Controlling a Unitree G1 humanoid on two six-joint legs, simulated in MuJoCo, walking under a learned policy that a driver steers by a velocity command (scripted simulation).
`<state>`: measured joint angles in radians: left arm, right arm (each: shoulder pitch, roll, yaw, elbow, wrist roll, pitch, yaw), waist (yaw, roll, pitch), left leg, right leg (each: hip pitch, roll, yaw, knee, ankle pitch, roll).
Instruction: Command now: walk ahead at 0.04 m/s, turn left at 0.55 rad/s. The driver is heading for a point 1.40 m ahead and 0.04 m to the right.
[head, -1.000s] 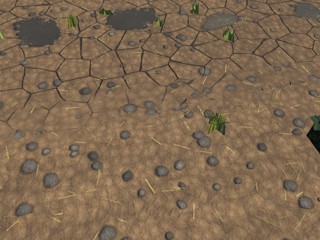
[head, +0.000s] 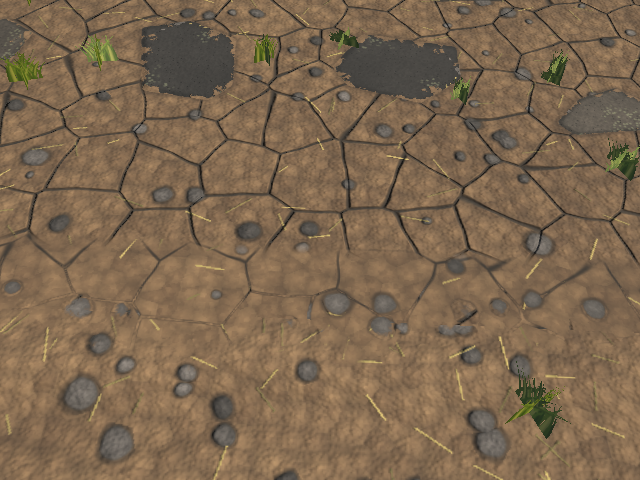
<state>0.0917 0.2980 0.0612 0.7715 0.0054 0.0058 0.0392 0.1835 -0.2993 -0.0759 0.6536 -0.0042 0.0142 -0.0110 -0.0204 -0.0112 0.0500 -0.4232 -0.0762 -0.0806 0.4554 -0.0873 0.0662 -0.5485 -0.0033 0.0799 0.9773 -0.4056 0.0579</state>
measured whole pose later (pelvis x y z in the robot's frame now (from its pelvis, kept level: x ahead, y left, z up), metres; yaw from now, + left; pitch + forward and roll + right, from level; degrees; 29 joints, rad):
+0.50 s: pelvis +0.03 -0.04 +0.00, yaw +7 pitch +1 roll +0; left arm 0.18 0.23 0.03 0.79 0.00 0.00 0.01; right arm 0.19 -0.27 -0.06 0.69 0.01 0.05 -0.03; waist 0.02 0.03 0.02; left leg -0.22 0.01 -0.07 0.51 -0.27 -0.07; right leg -0.27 -0.01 0.02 0.52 -0.26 0.00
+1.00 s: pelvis +0.05 -0.05 -0.01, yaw +8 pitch -1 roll +0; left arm 0.26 0.27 0.06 0.93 -0.02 -0.08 -0.01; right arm 0.34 -0.25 -0.05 0.81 0.02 -0.01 -0.03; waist 0.01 0.03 0.00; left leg -0.20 0.01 -0.07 0.62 -0.41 0.00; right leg -0.25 0.02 -0.04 0.59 -0.33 -0.06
